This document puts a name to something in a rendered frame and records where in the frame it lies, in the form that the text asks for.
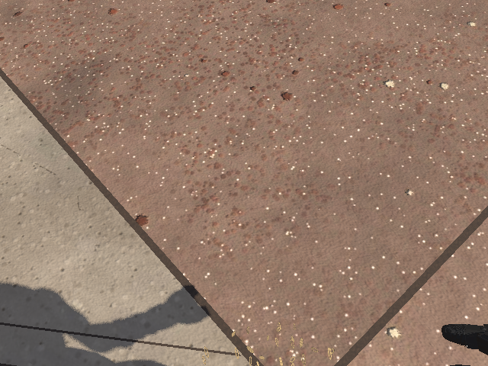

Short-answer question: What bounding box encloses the right robot hand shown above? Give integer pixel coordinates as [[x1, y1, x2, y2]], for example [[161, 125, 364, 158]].
[[441, 324, 488, 366]]

